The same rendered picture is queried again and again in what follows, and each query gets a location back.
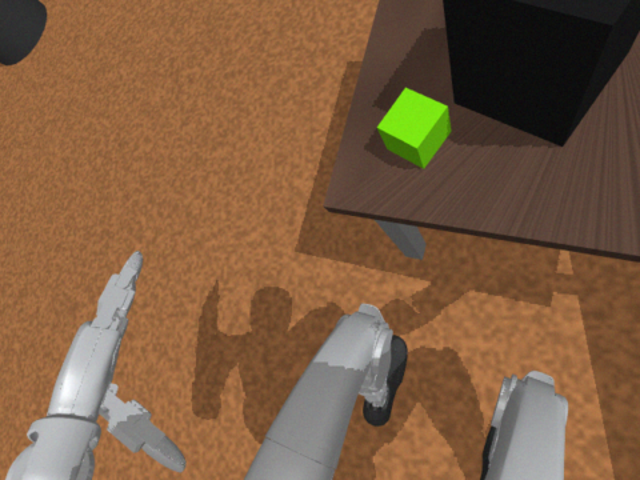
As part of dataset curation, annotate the left robot arm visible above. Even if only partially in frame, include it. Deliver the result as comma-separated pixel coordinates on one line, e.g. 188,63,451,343
5,414,101,480

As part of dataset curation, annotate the left robot hand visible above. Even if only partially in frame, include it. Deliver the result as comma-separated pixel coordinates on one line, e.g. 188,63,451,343
47,251,186,473

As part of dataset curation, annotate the left robot foot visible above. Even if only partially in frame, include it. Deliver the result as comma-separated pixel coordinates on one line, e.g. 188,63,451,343
363,335,408,426

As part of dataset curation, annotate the right robot foot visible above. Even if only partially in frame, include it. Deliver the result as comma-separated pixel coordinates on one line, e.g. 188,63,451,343
480,426,496,480

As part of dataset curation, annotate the coffee table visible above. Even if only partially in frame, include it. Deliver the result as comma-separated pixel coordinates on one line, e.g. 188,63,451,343
323,0,640,262

